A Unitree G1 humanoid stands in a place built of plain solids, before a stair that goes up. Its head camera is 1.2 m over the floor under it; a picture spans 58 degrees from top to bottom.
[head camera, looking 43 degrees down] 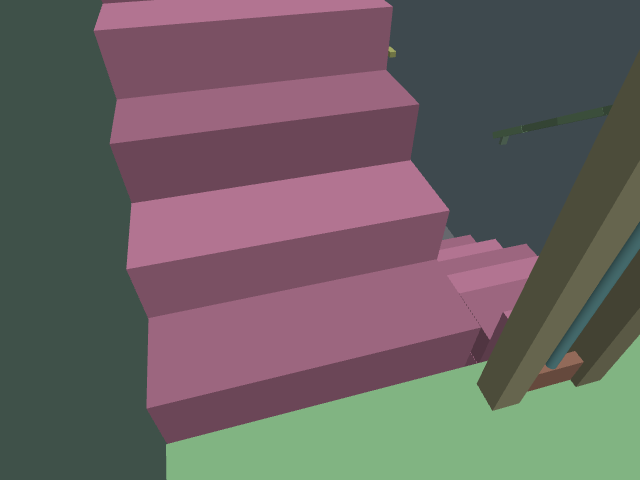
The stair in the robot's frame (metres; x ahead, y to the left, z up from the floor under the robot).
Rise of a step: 0.20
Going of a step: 0.28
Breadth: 0.90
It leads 15 degrees to the left of straight ahead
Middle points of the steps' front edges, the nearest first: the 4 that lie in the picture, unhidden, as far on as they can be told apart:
0.60 -0.02 0.20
0.87 0.06 0.40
1.13 0.13 0.60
1.40 0.20 0.80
